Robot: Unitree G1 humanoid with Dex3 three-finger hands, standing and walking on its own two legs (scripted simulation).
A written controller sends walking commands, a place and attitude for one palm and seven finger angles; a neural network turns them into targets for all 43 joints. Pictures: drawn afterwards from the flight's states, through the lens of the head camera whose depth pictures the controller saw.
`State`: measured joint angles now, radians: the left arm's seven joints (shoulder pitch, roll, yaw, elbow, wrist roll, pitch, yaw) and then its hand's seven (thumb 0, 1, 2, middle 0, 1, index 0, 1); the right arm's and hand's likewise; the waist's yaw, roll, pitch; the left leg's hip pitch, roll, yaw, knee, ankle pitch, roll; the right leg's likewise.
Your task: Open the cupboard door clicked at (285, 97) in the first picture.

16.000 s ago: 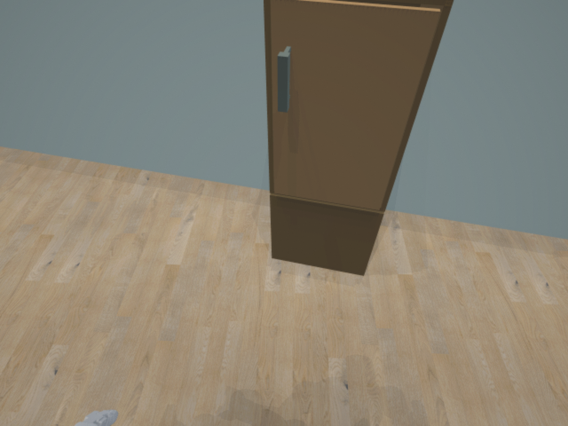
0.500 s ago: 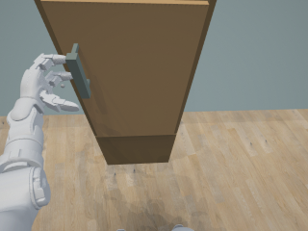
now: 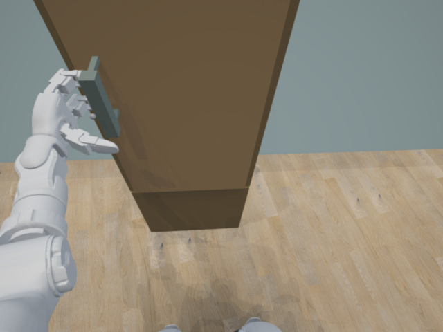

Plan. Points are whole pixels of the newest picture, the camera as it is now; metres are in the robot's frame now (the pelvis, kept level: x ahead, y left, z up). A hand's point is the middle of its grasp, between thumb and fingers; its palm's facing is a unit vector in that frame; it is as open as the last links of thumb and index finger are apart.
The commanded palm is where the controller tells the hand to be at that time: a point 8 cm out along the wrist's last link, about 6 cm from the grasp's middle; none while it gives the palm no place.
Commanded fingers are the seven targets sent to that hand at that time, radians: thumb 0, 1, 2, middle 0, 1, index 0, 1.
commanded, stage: slide the fingers in behind the handle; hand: left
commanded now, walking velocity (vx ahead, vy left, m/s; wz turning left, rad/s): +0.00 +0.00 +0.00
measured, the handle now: (104, 99) +0.51 +0.20 +0.11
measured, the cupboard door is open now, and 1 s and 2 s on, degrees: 0 0 6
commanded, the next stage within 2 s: close the thumb around the handle in 0.84 s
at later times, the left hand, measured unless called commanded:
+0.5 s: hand (112, 117) +0.46 +0.18 +0.12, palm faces +0.00 -1.00 +0.01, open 14.0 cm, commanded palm +0.43 +0.23 +0.11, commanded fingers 0.00 -0.50 0.30 -0.30 -1.20 -0.30 -1.20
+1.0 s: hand (112, 118) +0.46 +0.18 +0.11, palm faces +0.02 -1.00 -0.01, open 14.0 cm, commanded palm +0.44 +0.23 +0.11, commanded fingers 0.00 -0.28 0.40 -0.32 -1.22 -0.32 -1.22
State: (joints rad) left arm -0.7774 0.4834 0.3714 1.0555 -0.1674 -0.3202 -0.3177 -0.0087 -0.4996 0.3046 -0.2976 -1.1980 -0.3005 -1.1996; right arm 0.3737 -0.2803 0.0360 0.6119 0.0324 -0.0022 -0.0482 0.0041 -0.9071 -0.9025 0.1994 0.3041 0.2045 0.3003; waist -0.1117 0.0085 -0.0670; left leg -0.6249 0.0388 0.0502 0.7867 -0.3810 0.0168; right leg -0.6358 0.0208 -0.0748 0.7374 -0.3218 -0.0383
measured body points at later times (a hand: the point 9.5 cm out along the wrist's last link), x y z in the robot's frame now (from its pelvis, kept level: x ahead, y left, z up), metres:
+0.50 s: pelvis +0.01 +0.01 +0.00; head +0.07 +0.01 +0.45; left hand +0.45 +0.23 +0.12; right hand +0.08 -0.25 -0.11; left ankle +0.00 +0.11 -0.71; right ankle +0.02 -0.10 -0.71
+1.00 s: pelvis -0.01 +0.00 +0.00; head +0.06 +0.00 +0.44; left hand +0.46 +0.23 +0.11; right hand +0.04 -0.26 -0.12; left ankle +0.00 +0.11 -0.71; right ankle +0.02 -0.10 -0.71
